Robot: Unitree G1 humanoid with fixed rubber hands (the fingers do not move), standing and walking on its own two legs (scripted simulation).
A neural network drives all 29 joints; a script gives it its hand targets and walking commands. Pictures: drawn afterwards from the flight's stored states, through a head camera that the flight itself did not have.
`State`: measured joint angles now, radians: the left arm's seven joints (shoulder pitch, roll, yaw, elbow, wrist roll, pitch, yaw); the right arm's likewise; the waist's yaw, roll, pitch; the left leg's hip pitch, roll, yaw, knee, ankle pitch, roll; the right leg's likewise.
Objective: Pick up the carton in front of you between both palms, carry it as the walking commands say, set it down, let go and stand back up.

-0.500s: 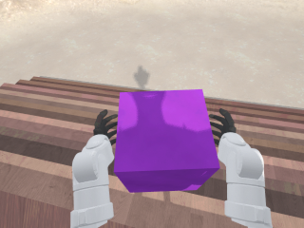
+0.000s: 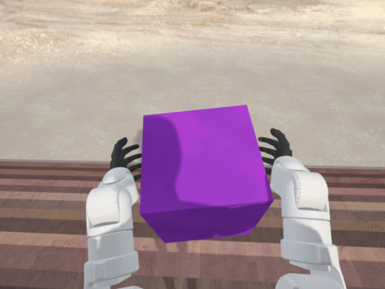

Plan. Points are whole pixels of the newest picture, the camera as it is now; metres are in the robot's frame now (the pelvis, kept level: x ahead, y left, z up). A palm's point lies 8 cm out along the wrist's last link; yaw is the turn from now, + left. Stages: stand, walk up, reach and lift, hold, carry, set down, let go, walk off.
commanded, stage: carry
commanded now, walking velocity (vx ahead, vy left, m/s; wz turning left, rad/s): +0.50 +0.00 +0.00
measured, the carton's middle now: (201, 180) +0.35 -0.02 +0.08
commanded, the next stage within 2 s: none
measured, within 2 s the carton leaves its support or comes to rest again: neither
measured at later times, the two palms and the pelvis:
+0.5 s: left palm (136, 159) +0.64 +0.19 -0.10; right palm (220, 147) +0.67 -0.12 -0.10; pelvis +0.34 +0.01 -0.19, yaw +2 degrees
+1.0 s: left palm (148, 135) +1.05 +0.21 -0.31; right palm (204, 136) +1.01 -0.10 -0.31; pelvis +0.71 +0.07 -0.38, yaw +2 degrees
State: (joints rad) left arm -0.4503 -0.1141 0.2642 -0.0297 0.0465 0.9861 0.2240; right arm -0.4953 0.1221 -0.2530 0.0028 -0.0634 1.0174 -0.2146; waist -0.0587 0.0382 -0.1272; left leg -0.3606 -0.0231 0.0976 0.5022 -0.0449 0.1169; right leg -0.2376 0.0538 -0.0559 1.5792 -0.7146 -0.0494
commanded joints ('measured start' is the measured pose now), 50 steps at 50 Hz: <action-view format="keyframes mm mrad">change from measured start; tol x32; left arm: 1 -397 -604 -423 118 -48 35 26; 50 -315 -659 -403 177 -59 -287 18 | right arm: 1 -452 613 528 42 186 -14 -13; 50 -447 735 664 -17 275 -312 -4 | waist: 1 -35 144 -270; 18 -75 107 -206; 22 382 -212 -189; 50 -27 -53 -228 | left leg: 1 689 298 -413 192 894 137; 4 420 365 -755 105 -5 254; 11 403 263 -430 319 413 148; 18 113 47 -188 459 54 63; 21 -73 138 -91 931 607 -36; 23 -472 -137 -4 1535 -653 -43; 34 -639 84 -142 482 184 -47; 44 589 125 -151 173 759 87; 50 201 303 -601 162 138 215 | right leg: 1 -671 41 132 205 -3 32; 14 -661 -71 57 -678 879 -2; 22 308 -45 -90 -1133 970 -154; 24 546 -242 309 -890 1746 -166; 27 405 -309 453 -868 1095 -193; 36 10 -75 225 -753 679 -117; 42 -234 -107 24 -116 1121 11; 44 -534 141 -12 468 -27 43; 50 -571 -88 162 -344 328 57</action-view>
